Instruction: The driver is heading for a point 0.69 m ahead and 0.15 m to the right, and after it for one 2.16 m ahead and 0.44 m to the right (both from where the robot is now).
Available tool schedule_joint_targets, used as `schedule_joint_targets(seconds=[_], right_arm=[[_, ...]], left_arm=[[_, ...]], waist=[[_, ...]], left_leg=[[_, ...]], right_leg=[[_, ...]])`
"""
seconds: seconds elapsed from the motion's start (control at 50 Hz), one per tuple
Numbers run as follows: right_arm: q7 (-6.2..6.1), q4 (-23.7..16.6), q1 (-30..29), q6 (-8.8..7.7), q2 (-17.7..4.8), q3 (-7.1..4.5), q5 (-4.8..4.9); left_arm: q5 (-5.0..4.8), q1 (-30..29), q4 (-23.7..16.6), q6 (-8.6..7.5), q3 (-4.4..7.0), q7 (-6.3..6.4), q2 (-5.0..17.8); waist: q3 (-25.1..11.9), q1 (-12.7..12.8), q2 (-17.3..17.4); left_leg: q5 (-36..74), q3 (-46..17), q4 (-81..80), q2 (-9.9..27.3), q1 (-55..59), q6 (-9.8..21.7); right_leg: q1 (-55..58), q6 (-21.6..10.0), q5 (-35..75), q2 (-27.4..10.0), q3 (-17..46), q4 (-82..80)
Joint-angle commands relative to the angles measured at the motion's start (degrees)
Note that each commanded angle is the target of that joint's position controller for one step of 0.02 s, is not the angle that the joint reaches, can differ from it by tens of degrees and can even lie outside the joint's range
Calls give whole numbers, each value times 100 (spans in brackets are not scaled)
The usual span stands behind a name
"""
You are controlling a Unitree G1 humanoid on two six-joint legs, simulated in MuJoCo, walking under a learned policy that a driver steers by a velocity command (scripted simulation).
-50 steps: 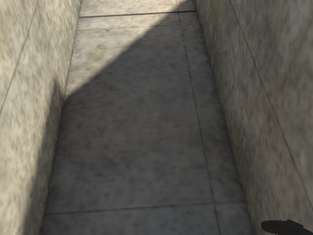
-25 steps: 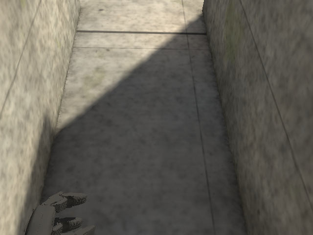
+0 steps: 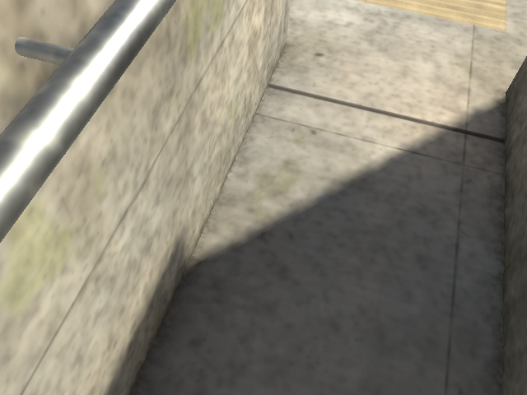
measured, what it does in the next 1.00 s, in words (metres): walks ahead: right foot, then left foot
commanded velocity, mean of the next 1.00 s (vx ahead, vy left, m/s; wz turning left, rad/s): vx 0.25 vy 0.00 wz -0.25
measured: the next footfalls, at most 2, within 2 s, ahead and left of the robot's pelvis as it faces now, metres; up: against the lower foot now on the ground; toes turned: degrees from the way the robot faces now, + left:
right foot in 0.36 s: +0.04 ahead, -0.16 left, +0.00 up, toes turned -12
left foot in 0.86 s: +0.30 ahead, -0.03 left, +0.00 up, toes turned -17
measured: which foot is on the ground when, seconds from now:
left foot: down 0.00-0.34, up 0.36-0.84, down 0.86-1.00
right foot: up 0.00-0.34, down 0.36-0.86, up 0.88-1.00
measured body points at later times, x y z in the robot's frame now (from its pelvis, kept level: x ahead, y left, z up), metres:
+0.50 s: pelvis +0.03 -0.07 +0.02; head +0.03 -0.10 +0.47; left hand +0.17 +0.18 -0.09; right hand +0.06 -0.35 -0.12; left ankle +0.11 +0.09 -0.66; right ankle +0.00 -0.15 -0.73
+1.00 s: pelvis +0.25 -0.08 +0.01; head +0.28 -0.07 +0.46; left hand +0.35 +0.16 -0.13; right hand +0.28 -0.35 -0.11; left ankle +0.26 -0.02 -0.73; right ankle +0.13 -0.18 -0.66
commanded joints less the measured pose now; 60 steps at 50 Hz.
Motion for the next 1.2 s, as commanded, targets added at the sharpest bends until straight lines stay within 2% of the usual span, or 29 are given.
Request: schedule_joint_targets(seconds=[0.02,0.04,0.08,0.16,0.2,0.26,0.3,0.32,0.34,0.36,0.38,0.4,0.42,0.44,0.48,0.54,0.58,0.64,0.74,0.8,0.84,0.86,0.88,0.9,0.94,0.98,1.06,1.12,1.2], right_arm=[[15,-172,865,103,-771,-216,105],[32,-270,885,106,-756,-212,-90],[-64,-167,874,201,-905,-262,-48],[-67,-169,916,64,-730,-260,-80],[-84,-153,843,-80,-808,-285,10],[-71,-230,714,-365,-1016,-312,12],[47,-199,602,-287,-1126,-340,81],[54,-292,492,-156,-1060,-313,-31],[7,-288,579,4,-861,-285,36],[53,-365,725,186,-357,-115,-9],[41,-829,330,284,-382,-105,-88],[142,-823,98,273,-658,-162,-168],[188,-763,284,246,-765,-233,-64],[295,-545,477,223,-752,-227,-5],[447,-309,792,120,-650,-232,-113],[544,-417,572,82,-737,-263,35],[566,-442,238,53,-773,-261,33],[595,-344,43,20,-379,-124,43],[635,-350,-457,-11,-488,-95,127],[649,-355,-470,-63,-570,-120,116],[636,-200,129,-79,-505,-153,15],[579,43,978,-174,-713,-243,-25],[503,261,2039,-219,-1276,-418,-80],[510,352,2385,-240,-1518,-493,17],[516,221,1809,-278,-1111,-384,20],[437,129,1681,-320,-981,-334,96],[441,116,1939,-399,-1132,-340,165],[518,95,2214,-374,-983,-302,190],[520,141,2587,-527,-1121,-446,258]], left_arm=[[141,660,-302,205,223,-69,532],[225,893,-83,360,305,-72,683],[275,425,-406,461,259,-153,396],[380,100,-780,573,241,-124,124],[375,-211,-1059,570,209,-58,-5],[335,-132,-1280,706,277,-60,293],[206,213,-1206,651,312,-146,338],[226,328,-1173,532,369,-176,454],[298,496,-1105,412,441,-166,621],[366,803,-1144,290,472,-10,924],[264,732,-1331,302,626,58,1524],[310,498,-1379,344,587,87,1237],[228,291,-1446,401,493,128,1022],[204,159,-1523,401,446,76,848],[137,402,-1526,347,413,81,629],[158,901,-1404,184,450,74,682],[105,1066,-1341,134,517,82,875],[104,1379,-1084,-7,442,41,614],[150,1422,-993,-164,459,32,714],[169,1343,-1008,-191,468,114,826],[153,1224,-1002,-208,382,136,725],[206,1197,-1024,-245,313,136,551],[198,974,-1302,-252,230,66,387],[376,947,-1467,-269,282,60,478],[356,381,-1460,-352,271,64,720],[511,73,-1432,-265,270,20,738],[423,-209,-1505,-163,231,-168,510],[403,-1110,-1625,-126,149,-265,295],[372,-2435,-2118,-49,58,-206,327]], waist=[[-1426,-291,1147],[-1283,-416,679],[-910,-481,764],[-924,-607,1060],[-951,-608,815],[-851,-421,1257],[-911,-294,1534],[-1091,-260,1362],[-976,-152,570],[-717,-12,-1314],[-330,-91,-1793],[-177,-127,-1330],[182,-430,-1280],[24,-521,-1193],[-357,-470,-719],[-404,-380,-566],[-325,-249,-463],[-425,-216,-746],[-99,-23,-659],[85,-56,-573],[-208,-517,-516],[-798,-879,-115],[-1434,-1258,1083],[-1198,-1112,1738],[-570,-880,570],[-417,-732,152],[-463,-615,302],[-275,-932,819],[-128,-1232,484]], left_leg=[[3817,-1204,-766,1961,1900,1404],[1571,-1375,-1107,1929,1875,1123],[204,-1054,-1491,1617,1192,911],[-803,-846,-1732,1704,1034,745],[-426,-734,-1679,1905,1071,715],[-228,-336,-1748,1832,686,664],[-806,89,-1306,1566,831,622],[-1407,363,-930,1271,580,427],[-1685,620,-139,1056,142,138],[-2662,975,1516,450,-1099,-205],[-2737,37,2204,-87,-1860,-235],[-2017,-465,2516,153,-1961,-140],[-1432,-427,2674,172,-2093,-52],[-1014,-343,2672,249,-2001,-83],[-458,-282,2811,195,-1871,-131],[-405,-272,2612,147,-2084,-190],[24,-275,1831,195,-2275,-210],[418,-129,939,137,-1619,-229],[178,-12,369,80,-848,-77],[-461,173,-30,-104,-366,174],[-992,321,-281,-389,683,527],[-1055,-21,-429,-244,1822,698],[-2129,-2108,-1126,1054,3164,1325],[-2645,-4127,-1922,1702,3495,1751],[-1771,-3381,-1943,1536,3005,1636],[-755,-2582,-2111,1155,2599,1320],[571,-2010,-2060,763,2290,1200],[999,-1671,-2028,443,2017,1074],[1643,-1998,-1994,508,1999,898]], right_leg=[[-1231,-43,-533,-292,246,1840],[-1334,-156,-5,-336,308,1519],[-1148,-202,416,-342,93,1094],[-1027,-249,712,-351,-48,269],[-1050,-188,1162,-411,-148,101],[-348,-138,1157,-537,-80,-673],[-126,-159,1250,-359,-456,-1355],[371,-210,1623,-202,-533,-1810],[762,-266,1741,-363,-34,-2462],[1051,-367,818,-1766,2035,-3779],[293,-934,-419,-2586,3743,-4397],[215,-1093,-1854,-2220,3566,-4661],[111,-997,-1688,-1928,3112,-4647],[338,-916,-896,-1618,2611,-4575],[780,-925,657,-1316,2038,-4334],[1071,-1018,790,-1245,2091,-4368],[1320,-1003,1052,-1308,2095,-4443],[1231,-957,1493,-1290,1718,-4348],[767,-1004,885,-1536,1629,-4399],[645,-958,879,-1612,1495,-4292],[468,-821,2804,-1473,1021,-3309],[164,-638,3729,-1216,541,-2210],[-1121,-260,3189,-502,-220,-155],[-2616,-195,553,20,-40,1222],[-3069,-314,1161,-492,430,1596],[-2772,-108,1667,-659,389,801],[-2477,255,2130,-487,229,-135],[-2469,386,2780,-355,-8,-986],[-2259,285,3852,-215,-83,-1857]])
Keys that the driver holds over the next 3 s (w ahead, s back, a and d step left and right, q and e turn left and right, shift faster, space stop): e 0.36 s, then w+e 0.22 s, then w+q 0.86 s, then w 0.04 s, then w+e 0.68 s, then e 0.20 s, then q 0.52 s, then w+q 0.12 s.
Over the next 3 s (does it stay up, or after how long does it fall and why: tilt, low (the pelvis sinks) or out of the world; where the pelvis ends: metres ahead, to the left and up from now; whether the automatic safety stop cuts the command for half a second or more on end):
stays up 1.08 -0.27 0.00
